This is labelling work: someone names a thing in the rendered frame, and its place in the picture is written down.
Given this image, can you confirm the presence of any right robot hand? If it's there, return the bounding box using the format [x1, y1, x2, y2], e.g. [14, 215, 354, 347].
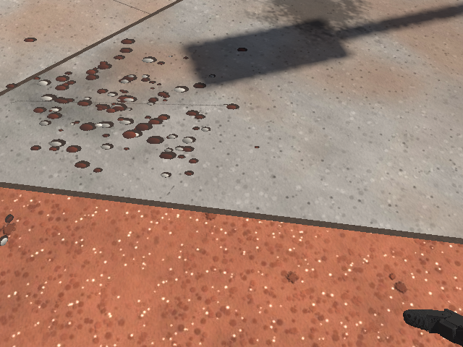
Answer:
[403, 309, 463, 347]

